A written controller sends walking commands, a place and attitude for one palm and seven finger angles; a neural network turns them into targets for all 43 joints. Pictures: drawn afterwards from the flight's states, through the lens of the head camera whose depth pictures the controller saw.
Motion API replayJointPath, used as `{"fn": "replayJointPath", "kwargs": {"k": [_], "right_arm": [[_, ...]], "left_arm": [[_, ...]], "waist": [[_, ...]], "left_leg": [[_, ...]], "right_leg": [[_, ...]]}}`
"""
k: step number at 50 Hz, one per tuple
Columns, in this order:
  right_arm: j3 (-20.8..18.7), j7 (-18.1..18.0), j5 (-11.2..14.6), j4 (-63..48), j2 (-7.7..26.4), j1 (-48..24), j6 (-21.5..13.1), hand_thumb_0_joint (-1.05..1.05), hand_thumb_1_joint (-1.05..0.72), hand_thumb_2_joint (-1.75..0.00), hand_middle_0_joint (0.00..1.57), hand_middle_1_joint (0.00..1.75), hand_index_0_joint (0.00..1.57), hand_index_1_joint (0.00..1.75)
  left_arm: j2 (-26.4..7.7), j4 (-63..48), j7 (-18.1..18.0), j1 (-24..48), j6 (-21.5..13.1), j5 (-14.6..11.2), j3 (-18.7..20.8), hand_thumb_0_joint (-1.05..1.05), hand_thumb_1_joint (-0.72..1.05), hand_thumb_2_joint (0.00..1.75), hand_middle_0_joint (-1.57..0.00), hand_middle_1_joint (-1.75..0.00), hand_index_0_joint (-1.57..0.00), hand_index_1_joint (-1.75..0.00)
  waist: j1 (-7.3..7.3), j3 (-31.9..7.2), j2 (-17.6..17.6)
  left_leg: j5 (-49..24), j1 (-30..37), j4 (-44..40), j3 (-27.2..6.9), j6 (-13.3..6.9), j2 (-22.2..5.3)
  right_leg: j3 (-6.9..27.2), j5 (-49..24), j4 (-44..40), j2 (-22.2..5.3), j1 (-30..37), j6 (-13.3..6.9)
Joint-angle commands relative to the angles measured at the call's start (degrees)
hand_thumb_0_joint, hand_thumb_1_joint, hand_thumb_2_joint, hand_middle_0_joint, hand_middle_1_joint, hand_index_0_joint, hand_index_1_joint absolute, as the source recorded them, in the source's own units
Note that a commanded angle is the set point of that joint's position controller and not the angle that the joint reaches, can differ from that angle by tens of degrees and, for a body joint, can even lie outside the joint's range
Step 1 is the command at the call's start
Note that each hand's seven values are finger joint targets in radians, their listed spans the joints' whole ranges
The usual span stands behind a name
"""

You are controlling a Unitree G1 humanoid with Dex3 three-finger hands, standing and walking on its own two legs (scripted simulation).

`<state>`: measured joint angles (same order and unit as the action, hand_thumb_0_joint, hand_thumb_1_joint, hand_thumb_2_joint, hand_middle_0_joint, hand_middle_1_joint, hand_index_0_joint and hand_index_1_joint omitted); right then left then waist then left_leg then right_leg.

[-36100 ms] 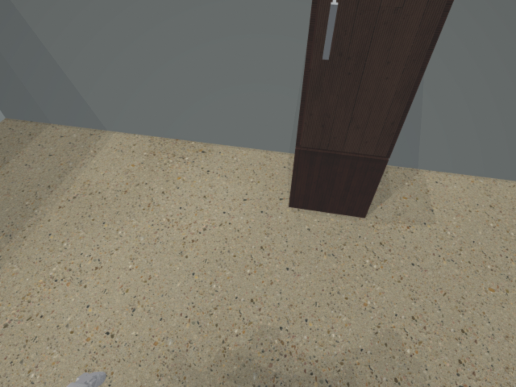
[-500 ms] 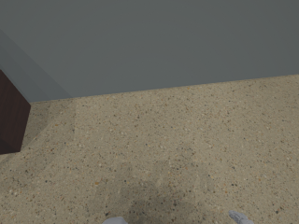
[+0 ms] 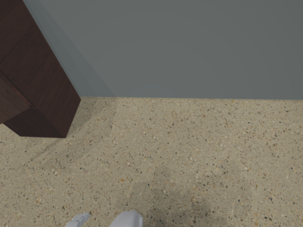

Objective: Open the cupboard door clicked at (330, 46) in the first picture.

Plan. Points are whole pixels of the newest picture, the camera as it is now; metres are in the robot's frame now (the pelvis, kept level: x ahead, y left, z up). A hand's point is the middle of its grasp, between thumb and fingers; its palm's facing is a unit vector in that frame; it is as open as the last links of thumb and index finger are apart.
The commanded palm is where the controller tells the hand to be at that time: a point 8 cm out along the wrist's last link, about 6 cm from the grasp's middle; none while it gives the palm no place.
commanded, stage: turn to face it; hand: left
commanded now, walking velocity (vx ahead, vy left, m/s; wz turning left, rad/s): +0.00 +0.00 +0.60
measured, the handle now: out of the picture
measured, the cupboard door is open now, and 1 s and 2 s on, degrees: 47 47 47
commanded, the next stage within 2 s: take the last steps up to it in 1.02 s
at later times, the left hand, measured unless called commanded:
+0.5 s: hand out of the picture +0.01 +0.25 -0.17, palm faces +0.33 -0.91 -0.26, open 7.4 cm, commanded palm none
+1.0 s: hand out of the picture -0.02 +0.17 -0.16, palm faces +0.56 -0.79 -0.23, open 7.4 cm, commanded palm none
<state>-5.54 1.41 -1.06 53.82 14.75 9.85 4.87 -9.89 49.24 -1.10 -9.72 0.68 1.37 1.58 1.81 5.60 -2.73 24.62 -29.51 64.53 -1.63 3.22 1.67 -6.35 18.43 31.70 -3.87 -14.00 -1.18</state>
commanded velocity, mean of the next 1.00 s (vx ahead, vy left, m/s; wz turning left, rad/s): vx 0.00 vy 0.00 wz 0.52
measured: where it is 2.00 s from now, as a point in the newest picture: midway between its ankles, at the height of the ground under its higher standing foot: outside the picture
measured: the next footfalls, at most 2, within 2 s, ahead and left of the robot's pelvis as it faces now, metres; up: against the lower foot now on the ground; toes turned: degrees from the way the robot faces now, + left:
left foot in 0.30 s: +0.03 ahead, +0.13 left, +0.00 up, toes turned +19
right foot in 0.72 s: +0.11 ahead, -0.11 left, +0.00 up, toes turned +23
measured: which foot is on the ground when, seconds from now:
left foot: up 0.00-0.28, down 0.30-0.72, up 0.74-1.00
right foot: down 0.00-0.30, up 0.32-0.70, down 0.72-1.00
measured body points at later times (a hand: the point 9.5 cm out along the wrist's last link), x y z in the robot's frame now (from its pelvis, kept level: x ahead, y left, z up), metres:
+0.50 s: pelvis +0.01 +0.02 +0.00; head +0.06 +0.05 +0.44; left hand -0.01 +0.30 -0.15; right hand +0.19 -0.19 -0.13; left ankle -0.01 +0.12 -0.74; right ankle +0.02 -0.13 -0.66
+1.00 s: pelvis +0.03 -0.02 +0.00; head +0.08 +0.01 +0.45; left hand -0.05 +0.22 -0.14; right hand +0.25 -0.19 -0.15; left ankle -0.05 +0.08 -0.69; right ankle +0.08 -0.13 -0.74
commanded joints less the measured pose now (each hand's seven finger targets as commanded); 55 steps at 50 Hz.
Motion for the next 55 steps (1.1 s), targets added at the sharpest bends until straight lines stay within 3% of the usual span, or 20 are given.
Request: {"fn": "replayJointPath", "kwargs": {"k": [1, 9, 13, 14, 15, 16, 17, 19, 21, 24, 33, 34, 36, 37, 41, 48, 51, 53, 54, 55], "right_arm": [[-0.1, 0.4, 0.3, -4.4, 2.6, -2.2, -1.4, 0.00, -0.90, -0.90, 0.20, 0.30, 0.20, 0.30], [1.2, 0.5, 0.6, -5.8, 0.9, -7.8, -2.3, 0.00, -0.90, -0.90, 0.20, 0.30, 0.20, 0.30], [0.6, 0.3, 0.2, -4.8, 3.3, -1.5, -3.0, 0.00, -0.90, -0.90, 0.20, 0.30, 0.20, 0.30], [-0.4, 0.0, -0.1, -3.8, 7.3, 2.8, -3.5, 0.00, -0.90, -0.90, 0.20, 0.30, 0.20, 0.30], [-2.2, -0.4, -0.4, -3.3, 13.8, 7.2, -3.8, 0.00, -0.90, -0.90, 0.20, 0.30, 0.20, 0.30], [-2.3, -1.0, 0.0, -2.2, 15.5, 9.9, -3.4, 0.00, -0.90, -0.90, 0.20, 0.30, 0.20, 0.30], [-1.9, -1.5, -0.1, -2.9, 14.7, 8.1, -3.5, 0.00, -0.90, -0.90, 0.20, 0.30, 0.20, 0.30], [-1.0, -2.4, -0.2, -4.4, 11.1, 2.3, -3.9, 0.00, -0.90, -0.90, 0.20, 0.30, 0.20, 0.30], [-0.2, -2.4, -0.1, -5.3, 9.3, -0.9, -4.3, 0.00, -0.90, -0.90, 0.20, 0.30, 0.20, 0.30], [-0.2, -2.4, -0.3, -4.9, 9.7, 0.1, -4.5, 0.00, -0.90, -0.90, 0.20, 0.30, 0.20, 0.30], [-1.3, -1.7, -0.1, -5.7, 9.6, -3.0, -3.4, 0.00, -0.90, -0.90, 0.20, 0.30, 0.20, 0.30], [-1.2, -1.6, 0.3, -5.9, 8.1, -3.2, -3.4, 0.00, -0.90, -0.90, 0.20, 0.30, 0.20, 0.30], [-0.6, -1.0, 0.7, -7.8, 3.8, -3.3, -3.5, 0.00, -0.90, -0.90, 0.20, 0.30, 0.20, 0.30], [-0.7, -0.8, 0.3, -7.1, 5.2, -2.9, -3.0, 0.00, -0.90, -0.90, 0.20, 0.30, 0.20, 0.30], [-0.2, 0.1, 0.2, -3.9, 3.1, -0.9, -1.6, 0.00, -0.90, -0.90, 0.20, 0.30, 0.20, 0.30], [1.5, 0.0, 0.7, -4.2, 0.2, -6.2, -2.7, 0.00, -0.90, -0.90, 0.20, 0.30, 0.20, 0.30], [1.7, -0.4, 0.6, -3.1, 0.7, -2.7, -3.3, 0.00, -0.90, -0.90, 0.20, 0.30, 0.20, 0.30], [0.7, -0.7, 0.2, -1.5, 5.4, 2.4, -4.3, 0.00, -0.90, -0.90, 0.20, 0.30, 0.20, 0.30], [-0.6, -1.1, -0.4, -1.2, 11.1, 5.5, -4.6, 0.00, -0.90, -0.90, 0.20, 0.30, 0.20, 0.30], [-0.8, -1.8, -0.2, -0.6, 12.5, 7.3, -3.9, 0.00, -0.90, -0.90, 0.20, 0.30, 0.20, 0.30]], "left_arm": [[-10.1, -3.3, -0.9, -1.3, -1.7, -0.3, 3.0, 0.00, 0.90, 0.90, -0.20, -0.30, -0.20, -0.30], [-13.4, -0.2, -0.7, -7.8, -1.5, 0.3, 4.5, 0.00, 0.90, 0.90, -0.20, -0.30, -0.20, -0.30], [-14.1, -0.5, -0.1, -5.2, -1.2, -0.3, 4.9, 0.00, 0.90, 0.90, -0.20, -0.30, -0.20, -0.30], [-12.6, -1.4, 0.2, -4.4, -1.0, -0.7, 4.7, 0.00, 0.90, 0.90, -0.20, -0.30, -0.20, -0.30], [-8.3, -3.8, 0.7, -2.0, -0.8, -1.0, 3.4, 0.00, 0.90, 0.90, -0.20, -0.30, -0.20, -0.30], [-8.8, -5.5, 0.2, 1.7, 0.2, -0.6, 3.1, 0.00, 0.90, 0.90, -0.20, -0.30, -0.20, -0.30], [-9.3, -5.9, 0.2, 2.1, 0.5, -0.4, 3.3, 0.00, 0.90, 0.90, -0.20, -0.30, -0.20, -0.30], [-9.1, -3.2, 0.2, 2.1, 1.0, -0.2, 3.7, 0.00, 0.90, 0.90, -0.20, -0.30, -0.20, -0.30], [-9.2, -1.7, 0.6, -0.6, 1.3, -0.2, 3.7, 0.00, 0.90, 0.90, -0.20, -0.30, -0.20, -0.30], [-8.5, -1.5, 0.6, -0.6, 1.3, -0.4, 3.5, 0.00, 0.90, 0.90, -0.20, -0.30, -0.20, -0.30], [-8.3, -2.4, 0.2, -3.6, 0.0, -0.8, 3.5, 0.00, 0.90, 0.90, -0.20, -0.30, -0.20, -0.30], [-9.9, -1.9, -0.1, -5.6, -0.6, -0.7, 4.0, 0.00, 0.90, 0.90, -0.20, -0.30, -0.20, -0.30], [-17.7, -1.9, -0.8, -7.7, -1.3, 0.5, 5.2, 0.00, 0.90, 0.90, -0.20, -0.30, -0.20, -0.30], [-16.1, -2.2, -1.0, -6.0, -1.3, 0.1, 4.4, 0.00, 0.90, 0.90, -0.20, -0.30, -0.20, -0.30], [-10.2, -3.4, -1.0, 1.0, -1.4, -0.3, 3.0, 0.00, 0.90, 0.90, -0.20, -0.30, -0.20, -0.30], [-13.4, 0.4, -0.7, -7.5, -1.6, 0.4, 4.2, 0.00, 0.90, 0.90, -0.20, -0.30, -0.20, -0.30], [-13.6, 1.7, -0.4, -7.0, -1.6, 0.2, 4.3, 0.00, 0.90, 0.90, -0.20, -0.30, -0.20, -0.30], [-11.5, 1.0, -0.1, -5.4, -1.2, -0.9, 3.9, 0.00, 0.90, 0.90, -0.20, -0.30, -0.20, -0.30], [-7.3, -0.6, 0.2, -5.0, -0.8, -1.3, 2.9, 0.00, 0.90, 0.90, -0.20, -0.30, -0.20, -0.30], [-6.9, -1.5, -0.2, -1.6, 0.1, -0.9, 2.1, 0.00, 0.90, 0.90, -0.20, -0.30, -0.20, -0.30]], "waist": [[-1.25, -6.3, 13.1], [-4.90, -6.5, 14.7], [-0.61, -8.9, 11.9], [2.08, -12.2, 3.3], [4.47, -13.7, -14.2], [5.31, -14.7, -10.1], [3.99, -12.6, -5.0], [1.52, -9.4, -9.7], [-0.69, -8.7, -6.2], [-0.90, -8.0, -1.9], [-3.21, -8.7, -6.3], [-4.40, -9.5, -2.1], [-5.67, -9.9, 20.5], [-4.64, -8.2, 14.9], [-0.55, -4.7, 15.2], [-4.95, -6.8, 13.4], [-3.02, -8.1, 13.9], [0.34, -11.2, 4.7], [1.84, -12.4, -12.0], [2.91, -11.9, -11.1]], "left_leg": [[-2.5, -4.5, 1.9, 2.1, 1.4, -3.3], [1.2, 2.4, -20.1, 8.0, 0.1, -3.0], [-10.9, 17.5, -35.5, 9.4, -1.9, -1.5], [-22.2, 27.7, -39.6, 2.2, -4.7, -7.1], [-43.4, 35.1, -42.0, -20.0, -13.0, -23.3], [-51.1, 33.9, -41.7, -21.4, -18.0, -27.1], [-45.7, 31.5, -42.3, -18.0, -18.3, -26.5], [-40.1, 24.7, -43.4, -13.6, -14.1, -19.2], [-37.5, 22.4, -44.0, -9.8, -12.4, -16.2], [-36.0, 22.0, -44.1, -10.6, -12.5, -15.3], [-27.9, 11.6, -38.8, -14.9, -9.7, -10.8], [-23.0, 7.2, -35.1, -13.7, -7.3, -8.1], [11.3, -5.1, -8.4, 0.1, -0.8, 2.7], [9.5, -3.7, 0.8, -2.8, -1.4, -0.5], [-0.6, -3.5, 5.1, 0.5, 0.5, -3.3], [2.5, 3.7, -19.6, 6.7, 0.2, -2.0], [-4.8, 11.8, -31.3, 7.8, -0.9, -0.9], [-22.9, 26.5, -41.4, 2.8, -3.3, -6.3], [-43.1, 32.6, -42.5, -16.4, -10.7, -21.0], [-51.0, 28.9, -42.6, -17.3, -16.0, -25.2]], "right_leg": [[4.1, -30.7, -11.4, -13.8, 10.2, -3.7], [0.6, -41.5, -6.2, -18.0, 14.6, -5.0], [-4.5, -35.0, 3.4, -16.8, 6.4, -0.8], [-6.2, -24.5, 13.5, -13.9, -2.0, 2.2], [-5.8, 15.4, 27.4, -4.9, -18.2, 6.4], [2.4, 21.0, 33.9, -3.7, -20.9, 5.6], [4.4, 17.3, 36.4, -4.7, -22.0, 5.3], [6.9, 9.4, 37.5, -4.3, -20.9, 5.8], [6.9, 5.1, 35.8, -3.5, -18.5, 6.1], [6.2, 4.7, 29.4, -2.1, -16.4, 6.3], [3.4, -3.1, -0.5, 2.7, 3.3, 5.1], [5.5, -7.5, -8.2, 0.3, 10.2, 4.6], [27.8, -19.2, -15.7, -25.0, 13.8, -6.2], [23.3, -18.7, -14.4, -24.0, 8.0, -8.3], [7.7, -25.1, -12.6, -14.3, 5.4, -4.4], [4.2, -39.3, -7.1, -16.3, 13.0, -5.5], [2.3, -37.6, -3.2, -15.0, 10.5, -3.2], [-2.2, -24.7, 7.0, -11.5, 0.2, 1.7], [-3.7, 7.9, 17.7, -4.1, -12.9, 5.5], [2.4, 19.7, 24.7, -3.1, -13.1, 5.1]]}}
